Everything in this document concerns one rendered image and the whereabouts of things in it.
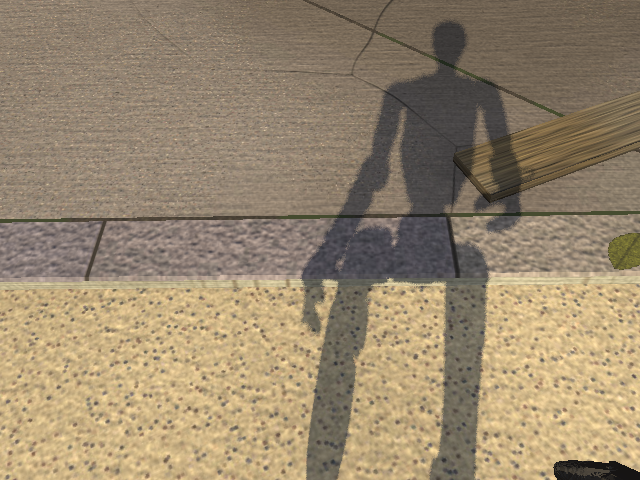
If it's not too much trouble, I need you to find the robot right hand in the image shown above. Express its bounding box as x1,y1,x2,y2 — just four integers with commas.
553,460,640,480

